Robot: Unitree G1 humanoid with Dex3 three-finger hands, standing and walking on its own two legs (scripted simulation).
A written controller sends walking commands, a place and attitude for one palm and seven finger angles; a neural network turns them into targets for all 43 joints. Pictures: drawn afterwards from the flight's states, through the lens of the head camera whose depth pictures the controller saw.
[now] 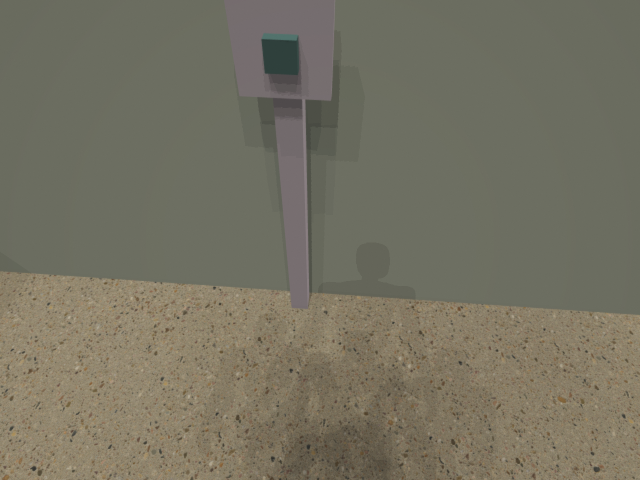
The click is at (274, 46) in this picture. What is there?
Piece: button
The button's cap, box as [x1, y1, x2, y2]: [261, 33, 298, 74]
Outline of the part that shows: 264,33 261,39 265,73 297,74 297,35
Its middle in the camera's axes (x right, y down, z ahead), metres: -0.07 -0.32 +0.68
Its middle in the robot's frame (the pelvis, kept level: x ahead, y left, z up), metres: +0.75 +0.11 +0.17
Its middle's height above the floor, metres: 0.95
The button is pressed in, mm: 0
